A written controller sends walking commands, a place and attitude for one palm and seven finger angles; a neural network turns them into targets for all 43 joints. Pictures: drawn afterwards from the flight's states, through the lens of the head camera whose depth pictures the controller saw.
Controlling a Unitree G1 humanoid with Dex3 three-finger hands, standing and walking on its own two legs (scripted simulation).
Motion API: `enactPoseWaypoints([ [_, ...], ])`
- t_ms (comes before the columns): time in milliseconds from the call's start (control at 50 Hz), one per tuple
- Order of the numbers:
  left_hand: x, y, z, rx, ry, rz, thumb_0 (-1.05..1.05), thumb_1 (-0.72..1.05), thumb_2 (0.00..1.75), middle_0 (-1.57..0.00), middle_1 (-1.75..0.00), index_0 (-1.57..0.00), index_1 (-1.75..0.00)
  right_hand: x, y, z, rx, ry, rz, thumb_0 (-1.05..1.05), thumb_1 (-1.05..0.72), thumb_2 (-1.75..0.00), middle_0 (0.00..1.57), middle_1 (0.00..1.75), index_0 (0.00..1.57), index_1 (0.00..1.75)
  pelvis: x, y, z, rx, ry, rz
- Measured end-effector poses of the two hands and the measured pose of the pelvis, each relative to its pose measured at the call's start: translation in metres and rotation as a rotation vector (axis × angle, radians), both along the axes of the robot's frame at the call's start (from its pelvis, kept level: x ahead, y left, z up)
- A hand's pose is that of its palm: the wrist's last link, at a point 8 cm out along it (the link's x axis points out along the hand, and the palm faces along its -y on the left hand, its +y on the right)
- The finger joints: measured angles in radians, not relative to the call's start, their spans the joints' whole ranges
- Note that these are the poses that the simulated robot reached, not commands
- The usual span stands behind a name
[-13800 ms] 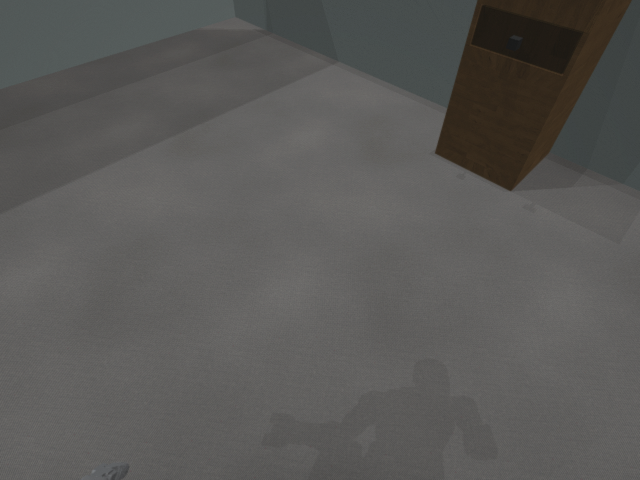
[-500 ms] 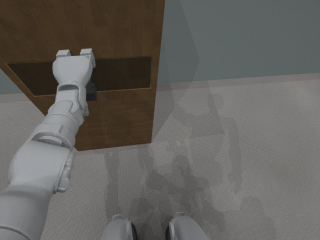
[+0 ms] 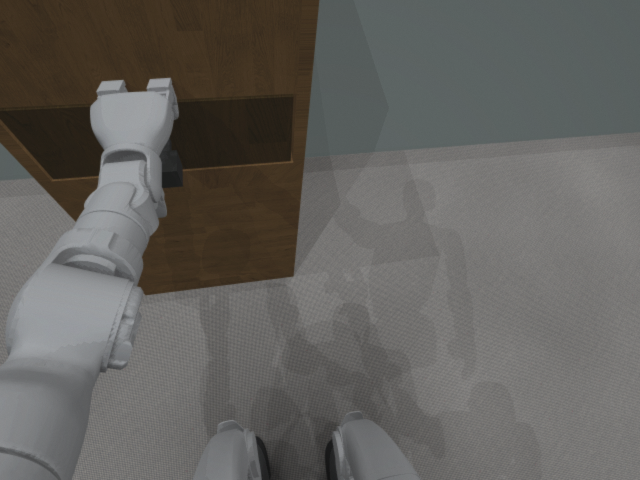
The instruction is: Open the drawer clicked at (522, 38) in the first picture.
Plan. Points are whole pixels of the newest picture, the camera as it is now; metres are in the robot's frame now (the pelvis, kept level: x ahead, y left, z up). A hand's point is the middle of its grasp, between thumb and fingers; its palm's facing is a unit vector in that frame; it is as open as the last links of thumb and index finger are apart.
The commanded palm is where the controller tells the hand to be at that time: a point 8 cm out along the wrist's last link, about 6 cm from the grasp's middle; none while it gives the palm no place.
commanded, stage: move the hooked fingers above the handle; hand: left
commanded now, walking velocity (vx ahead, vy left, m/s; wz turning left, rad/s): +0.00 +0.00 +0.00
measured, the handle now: (166, 159) +0.58 +0.15 -0.04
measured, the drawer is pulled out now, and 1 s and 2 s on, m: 0.00 0.00 0.00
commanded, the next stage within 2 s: lower the fingers behind the handle in 1.26 s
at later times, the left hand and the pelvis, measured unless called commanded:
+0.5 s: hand (148, 150) +0.55 +0.15 +0.02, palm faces -0.02 -0.05 -1.00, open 13.6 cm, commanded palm +0.54 +0.17 +0.06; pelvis -0.01 +0.01 -0.01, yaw -1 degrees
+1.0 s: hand (148, 150) +0.55 +0.15 +0.02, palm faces -0.01 -0.05 -1.00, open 13.6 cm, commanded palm +0.54 +0.17 +0.06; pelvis +0.00 +0.01 +0.00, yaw -1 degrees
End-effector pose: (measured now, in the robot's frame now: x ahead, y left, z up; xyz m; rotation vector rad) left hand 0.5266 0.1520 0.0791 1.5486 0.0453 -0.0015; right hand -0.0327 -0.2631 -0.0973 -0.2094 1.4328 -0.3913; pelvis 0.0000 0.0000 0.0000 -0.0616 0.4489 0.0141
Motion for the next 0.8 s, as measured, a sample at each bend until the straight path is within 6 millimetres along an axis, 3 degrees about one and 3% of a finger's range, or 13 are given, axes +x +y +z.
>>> enactPoseWaypoints([
  [540, -0.001, 0.003, -0.001, -0.029, -0.014, -0.019, 0.0, -0.49, 0.3, -0.33, -1.26, -0.36, -1.22, -0.012, 0.008, -0.006, -0.003, -0.002, -0.018, 0.0, -0.91, -0.89, 0.2, 0.3, 0.2, 0.3, -0.011, 0.006, -0.006, -0.003, 0.003, -0.019],
  [800, 0.0, 0.002, -0.002, -0.028, -0.032, -0.011, 0.0, -0.49, 0.3, -0.34, -1.27, -0.37, -1.24, -0.002, 0.007, -0.006, -0.001, 0.007, -0.008, 0.0, -0.91, -0.89, 0.2, 0.3, 0.2, 0.3, -0.006, 0.007, -0.004, -0.002, 0.002, -0.018],
])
